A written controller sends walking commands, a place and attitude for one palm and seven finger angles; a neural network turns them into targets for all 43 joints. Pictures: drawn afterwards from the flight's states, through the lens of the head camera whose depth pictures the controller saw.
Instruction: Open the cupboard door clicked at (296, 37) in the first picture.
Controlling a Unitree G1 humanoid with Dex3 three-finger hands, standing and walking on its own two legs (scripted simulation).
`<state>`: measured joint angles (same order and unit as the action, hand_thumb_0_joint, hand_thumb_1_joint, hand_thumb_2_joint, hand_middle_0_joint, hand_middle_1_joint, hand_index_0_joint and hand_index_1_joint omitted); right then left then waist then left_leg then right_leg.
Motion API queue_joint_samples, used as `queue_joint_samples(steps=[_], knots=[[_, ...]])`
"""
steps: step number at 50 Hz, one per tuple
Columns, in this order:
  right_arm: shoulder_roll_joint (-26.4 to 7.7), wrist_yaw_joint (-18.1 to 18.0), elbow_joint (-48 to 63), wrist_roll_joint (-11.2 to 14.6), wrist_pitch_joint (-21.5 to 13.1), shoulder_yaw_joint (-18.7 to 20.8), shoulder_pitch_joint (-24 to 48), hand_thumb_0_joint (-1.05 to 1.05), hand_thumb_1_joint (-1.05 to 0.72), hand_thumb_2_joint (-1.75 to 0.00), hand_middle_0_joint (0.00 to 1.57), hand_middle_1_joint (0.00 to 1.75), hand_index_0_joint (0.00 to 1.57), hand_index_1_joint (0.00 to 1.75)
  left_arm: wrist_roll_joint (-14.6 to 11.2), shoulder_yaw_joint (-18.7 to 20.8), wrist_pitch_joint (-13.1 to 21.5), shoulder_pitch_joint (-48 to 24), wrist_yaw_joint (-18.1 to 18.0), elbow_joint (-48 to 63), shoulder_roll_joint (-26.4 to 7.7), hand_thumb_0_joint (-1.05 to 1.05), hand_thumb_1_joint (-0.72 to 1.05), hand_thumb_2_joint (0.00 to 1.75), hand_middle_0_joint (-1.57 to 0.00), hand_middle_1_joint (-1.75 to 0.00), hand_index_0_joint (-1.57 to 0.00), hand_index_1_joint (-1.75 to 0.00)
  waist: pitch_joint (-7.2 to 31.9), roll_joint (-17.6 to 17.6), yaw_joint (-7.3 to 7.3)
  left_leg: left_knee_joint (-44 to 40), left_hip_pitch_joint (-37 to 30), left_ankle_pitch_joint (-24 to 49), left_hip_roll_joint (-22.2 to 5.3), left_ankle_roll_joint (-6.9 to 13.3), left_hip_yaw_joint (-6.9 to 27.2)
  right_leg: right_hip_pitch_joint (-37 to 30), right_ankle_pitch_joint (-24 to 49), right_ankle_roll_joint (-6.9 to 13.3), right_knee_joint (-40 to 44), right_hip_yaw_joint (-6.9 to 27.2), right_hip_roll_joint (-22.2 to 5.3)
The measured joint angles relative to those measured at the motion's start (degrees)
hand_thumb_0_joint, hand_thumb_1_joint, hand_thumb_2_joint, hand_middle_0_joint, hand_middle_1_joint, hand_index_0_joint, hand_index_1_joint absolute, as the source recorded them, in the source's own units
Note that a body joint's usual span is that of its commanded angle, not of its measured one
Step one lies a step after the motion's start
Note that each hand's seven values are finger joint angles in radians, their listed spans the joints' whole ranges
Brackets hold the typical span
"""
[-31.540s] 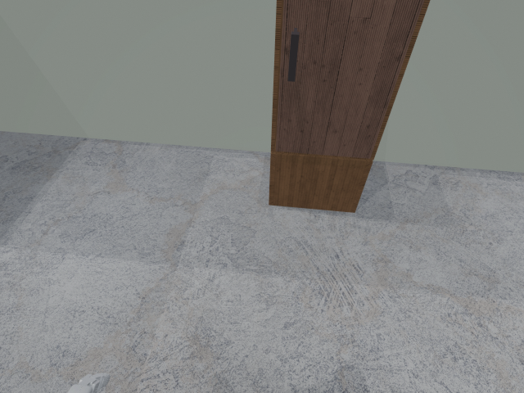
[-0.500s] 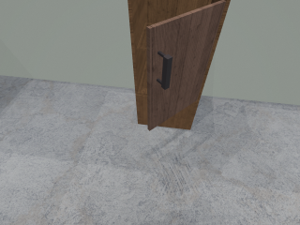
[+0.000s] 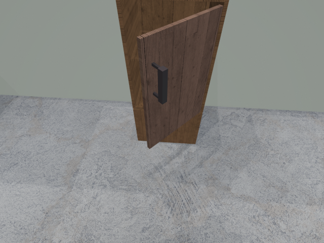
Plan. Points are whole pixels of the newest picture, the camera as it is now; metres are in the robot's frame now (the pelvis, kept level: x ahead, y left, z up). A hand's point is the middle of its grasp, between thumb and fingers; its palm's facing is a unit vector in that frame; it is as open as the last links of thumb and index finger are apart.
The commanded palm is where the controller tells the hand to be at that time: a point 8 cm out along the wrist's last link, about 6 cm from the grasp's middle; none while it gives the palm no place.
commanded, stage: walk to a spot facing it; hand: left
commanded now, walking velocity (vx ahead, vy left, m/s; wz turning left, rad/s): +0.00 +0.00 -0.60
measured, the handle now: (158, 83) +0.62 +0.06 +0.03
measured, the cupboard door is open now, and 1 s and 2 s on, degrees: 46 46 46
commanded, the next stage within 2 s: none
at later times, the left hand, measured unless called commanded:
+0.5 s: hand out of the picture +0.07 +0.15 -0.16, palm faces -0.19 -0.93 -0.30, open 7.4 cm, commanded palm none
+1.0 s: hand (109, 238) +0.17 +0.17 -0.18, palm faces -0.44 -0.87 -0.22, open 7.4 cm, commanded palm none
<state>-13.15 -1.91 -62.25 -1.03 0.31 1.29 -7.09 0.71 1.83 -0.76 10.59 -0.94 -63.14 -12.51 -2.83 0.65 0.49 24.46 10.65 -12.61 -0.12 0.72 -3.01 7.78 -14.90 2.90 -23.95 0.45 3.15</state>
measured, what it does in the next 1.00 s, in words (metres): steps on the spot, turning right: left foot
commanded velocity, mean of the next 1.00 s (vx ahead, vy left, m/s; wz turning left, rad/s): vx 0.00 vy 0.00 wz -0.60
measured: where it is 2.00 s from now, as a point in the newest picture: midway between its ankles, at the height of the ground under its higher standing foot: outside the picture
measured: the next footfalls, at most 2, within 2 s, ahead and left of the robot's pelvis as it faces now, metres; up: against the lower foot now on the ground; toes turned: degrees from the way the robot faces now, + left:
left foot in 0.88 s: +0.10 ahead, +0.09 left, +0.00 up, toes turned -30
right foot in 1.28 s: -0.04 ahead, -0.14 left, +0.00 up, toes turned -48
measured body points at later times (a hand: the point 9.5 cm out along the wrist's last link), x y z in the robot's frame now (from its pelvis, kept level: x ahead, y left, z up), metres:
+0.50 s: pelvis -0.02 -0.05 +0.00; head +0.04 -0.09 +0.44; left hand +0.08 +0.20 -0.14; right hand -0.01 -0.31 -0.17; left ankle -0.01 +0.11 -0.66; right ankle -0.04 -0.11 -0.74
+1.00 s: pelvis +0.01 +0.00 +0.00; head +0.08 +0.01 +0.44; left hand +0.19 +0.22 -0.16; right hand +0.00 -0.27 -0.12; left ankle +0.06 +0.11 -0.74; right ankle -0.07 -0.10 -0.67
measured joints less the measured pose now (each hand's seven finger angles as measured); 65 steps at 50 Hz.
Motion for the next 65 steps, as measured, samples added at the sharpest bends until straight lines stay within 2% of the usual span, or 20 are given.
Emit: queue_joint_samples(steps=[7, 12, 14, 16, 19, 21, 24, 31, 36, 40, 43, 44, 47, 50, 53, 56, 60, 63, 64, 65], knots=[[1.6, -0.3, 2.8, -0.2, 1.1, 0.9, -2.6, 0.0, -0.91, -0.89, 0.2, 0.3, 0.2, 0.3, 0.2, 1.1, -2.0, 1.0, 0.9, 3.1, 0.4, 0.0, 0.9, 0.9, -0.2, -0.3, -0.2, -0.3, -1.8, -1.1, -0.35, 4.6, 2.2, -2.8, -1.4, -0.1, -3.7, 4.7, -2.4, 0.1, -7.0, 3.5, 1.2], [1.0, -0.5, 4.1, -0.7, 0.9, 1.4, -4.1, 0.0, -0.91, -0.89, 0.2, 0.3, 0.2, 0.3, 0.4, 1.8, -3.2, -0.2, 1.8, 5.3, 0.8, 0.0, 0.91, 0.9, -0.2, -0.3, -0.2, -0.3, -4.3, -0.5, -0.04, 6.1, 2.8, -3.5, -2.6, -0.3, -7.1, 11.3, -12.3, -1.8, -22.1, 0.7, -1.0], [0.5, -0.5, 4.2, -0.9, 1.1, 1.6, -4.6, 0.0, -0.91, -0.89, 0.2, 0.3, 0.2, 0.3, 0.4, 2.0, -3.0, -0.4, 2.1, 6.2, 1.1, 0.0, 0.91, 0.9, -0.2, -0.3, -0.2, -0.3, -4.8, 0.9, 0.01, 7.1, 3.0, -3.9, -3.9, -1.0, -7.8, 11.1, -11.8, -2.0, -21.2, -0.7, -2.2], [0.2, -0.3, 4.3, -0.5, 1.6, 1.8, -5.2, 0.0, -0.91, -0.89, 0.2, 0.3, 0.2, 0.3, 0.5, 2.1, -2.2, 0.4, 2.2, 7.5, 0.7, 0.0, 0.91, 0.9, -0.2, -0.3, -0.2, -0.3, -4.3, 1.3, 0.23, 10.5, 4.7, -5.5, -5.2, -2.0, -8.4, 8.9, -4.6, -1.8, -13.8, -0.9, -3.1], [-0.1, 0.2, 4.4, 0.1, 3.1, 2.5, -3.7, 0.01, -0.91, -0.89, 0.2, 0.3, 0.2, 0.3, 0.6, 2.3, -1.2, 0.3, 1.2, 7.7, 0.7, 0.0, 0.91, 0.9, -0.2, -0.3, -0.2, -0.3, -5.2, 2.0, -0.04, 26.3, 10.7, -15.2, -4.3, -2.7, -2.7, 9.2, -4.9, 0.6, -14.2, -0.7, -1.3], [-0.1, 0.4, 4.8, 0.2, 3.4, 2.8, -2.7, 0.01, -0.91, -0.89, 0.2, 0.3, 0.2, 0.3, 0.6, 2.4, -1.3, 0.8, 0.6, 7.8, 0.8, 0.0, 0.91, 0.9, -0.2, -0.3, -0.2, -0.3, -5.3, 1.5, 0.12, 34.6, 14.0, -15.0, -3.1, -3.0, -0.4, 8.4, -4.3, 1.5, -11.9, 0.3, -0.6], [0.1, 0.5, 6.2, 0.3, 3.2, 2.9, -0.8, 0.01, -0.91, -0.89, 0.2, 0.3, 0.2, 0.3, 0.4, 2.4, -1.1, 1.8, 0.2, 7.7, 1.0, 0.0, 0.9, 0.9, -0.2, -0.3, -0.2, -0.3, -4.9, 0.4, 0.39, 39.4, 16.8, -11.8, -2.2, -3.8, 1.4, 7.5, -1.4, 1.7, -7.5, 2.5, 0.2], [0.4, 0.2, 8.8, 0.4, 2.8, 3.0, 2.9, 0.01, -0.91, -0.89, 0.2, 0.3, 0.2, 0.3, 0.4, 2.2, -0.7, 3.7, 0.1, 8.0, 2.0, 0.0, 0.9, 0.9, -0.21, -0.3, -0.2, -0.3, -3.1, -0.1, 1.23, 36.7, 17.3, -9.1, -1.7, -4.8, 4.9, 6.5, 1.7, 1.7, -2.8, 6.7, 2.3], [1.1, 0.1, 10.1, 0.7, 2.7, 2.6, 5.0, 0.0, -0.91, -0.89, 0.2, 0.3, 0.2, 0.3, 0.7, 2.4, -0.6, 4.3, 0.2, 8.7, 2.0, 0.0, 0.9, 0.9, -0.21, -0.3, -0.2, -0.3, -2.5, -0.9, 2.36, 31.8, 15.9, -10.6, -0.9, -4.7, 5.7, 6.5, 2.2, 1.3, -2.4, 9.4, 3.4], [2.0, 0.2, 11.4, 1.1, 2.1, 2.3, 5.9, 0.0, -0.91, -0.89, 0.2, 0.3, 0.2, 0.3, 1.0, 2.7, -1.0, 4.6, 0.2, 9.0, 1.2, 0.0, 0.9, 0.9, -0.21, -0.3, -0.2, -0.3, -2.1, -2.2, 3.04, 24.4, 13.5, -11.7, 0.4, -4.1, 5.7, 7.4, 2.1, 0.2, -3.0, 12.1, 4.1], [2.5, 0.2, 12.5, 1.4, 1.0, 1.7, 5.3, 0.0, -0.91, -0.89, 0.2, 0.3, 0.2, 0.3, 0.7, 3.0, -1.7, 4.8, 0.3, 9.1, 0.2, 0.0, 0.9, 0.9, -0.21, -0.3, -0.2, -0.3, -1.4, -2.9, 2.6, 12.3, 8.8, -6.7, 0.8, -3.4, 5.8, 8.9, 1.0, -1.1, -5.4, 13.8, 4.9], [2.1, 0.2, 13.1, 1.2, 0.4, 1.4, 4.5, 0.0, -0.91, -0.89, 0.2, 0.3, 0.2, 0.3, 0.5, 3.0, -1.9, 5.2, 0.4, 9.3, 0.1, 0.0, 0.9, 0.9, -0.21, -0.3, -0.2, -0.3, -0.5, -2.0, 2.18, 7.2, 6.8, -5.2, -0.3, -2.3, 6.4, 10.3, -0.4, -1.5, -7.4, 13.4, 5.8], [2.8, -0.3, 13.0, 0.1, -0.1, 0.7, 2.6, 0.0, -0.91, -0.89, 0.2, 0.3, 0.2, 0.3, 0.5, 3.6, -2.6, 3.2, 1.2, 9.1, -1.8, 0.0, 0.9, 0.9, -0.2, -0.3, -0.2, -0.3, -1.7, -3.4, 2.17, 7.9, 6.1, -5.1, -0.4, -0.4, 4.4, 16.3, -11.8, -4.0, -23.2, 8.1, 3.7], [3.1, -0.5, 12.7, -0.6, 0.0, -0.1, -0.4, 0.0, -0.91, -0.89, 0.2, 0.3, 0.2, 0.3, 0.9, 4.3, -2.5, 1.8, 2.0, 9.9, -3.4, 0.0, 0.91, 0.9, -0.2, -0.3, -0.2, -0.3, -2.3, -3.6, 2.13, 5.4, 4.1, -4.3, -2.0, -0.4, 2.6, 21.4, -11.7, -5.8, -36.9, 3.4, 1.1], [2.8, -0.6, 11.9, -0.7, 0.0, -0.3, -2.9, 0.0, -0.91, -0.89, 0.2, 0.3, 0.21, 0.3, 0.7, 4.4, -2.6, 0.8, 2.6, 10.7, -4.1, 0.0, 0.91, 0.9, -0.2, -0.3, -0.2, -0.3, -2.7, -3.0, 1.84, 3.3, 2.3, -3.6, -3.6, -0.5, 0.5, 23.2, -9.4, -6.7, -41.0, 1.3, -1.6], [2.3, -0.5, 11.1, -0.6, -0.1, 0.0, -5.1, 0.0, -0.91, -0.89, 0.2, 0.3, 0.21, 0.3, 0.6, 4.1, -2.9, 0.0, 2.9, 10.9, -4.2, 0.0, 0.91, 0.9, -0.2, -0.3, -0.2, -0.3, -2.9, -2.4, 1.09, 2.6, 1.0, -4.0, -4.7, -0.8, -2.2, 22.5, -7.8, -7.0, -38.0, -0.1, -3.9], [1.0, -0.1, 10.1, -0.8, 0.0, 0.7, -7.5, 0.0, -0.91, -0.89, 0.2, 0.3, 0.2, 0.3, 0.5, 3.3, -3.3, -1.9, 3.3, 10.8, -3.6, 0.0, 0.91, 0.9, -0.2, -0.3, -0.19, -0.3, -3.4, -1.2, -0.66, 4.2, 0.4, -5.6, -6.2, -1.6, -5.5, 18.2, -8.3, -6.1, -27.1, -2.5, -5.1], [-0.2, 0.2, 9.2, -0.7, 0.3, 1.2, -9.2, 0.0, -0.91, -0.89, 0.2, 0.3, 0.2, 0.3, 0.4, 2.6, -2.7, -3.3, 3.5, 11.2, -2.9, 0.0, 0.91, 0.9, -0.2, -0.3, -0.19, -0.3, -3.5, 0.0, -1.82, 7.9, 0.9, -8.1, -7.5, -2.8, -7.7, 12.9, -5.3, -4.5, -16.2, -4.2, -4.4], [-0.5, 0.4, 9.1, -0.4, 0.5, 1.4, -10.1, 0.0, -0.91, -0.89, 0.2, 0.3, 0.2, 0.3, 0.4, 2.3, -2.2, -3.4, 3.5, 11.7, -3.0, 0.0, 0.91, 0.9, -0.2, -0.3, -0.19, -0.3, -3.1, 0.0, -2.06, 10.4, 1.8, -9.5, -7.8, -3.3, -8.2, 10.4, -1.3, -3.5, -11.4, -4.4, -4.4], [-1.0, 0.6, 8.6, -0.1, 0.9, 1.6, -10.2, 0.0, -0.91, -0.89, 0.2, 0.3, 0.2, 0.3, 0.6, 2.3, -1.4, -3.7, 3.2, 11.9, -2.7, 0.0, 0.91, 0.9, -0.2, -0.3, -0.2, -0.3, -3.0, 0.3, -1.94, 15.4, 3.6, -12.1, -8.2, -3.8, -7.8, 10.2, -2.6, -2.3, -10.6, -3.9, -3.9]])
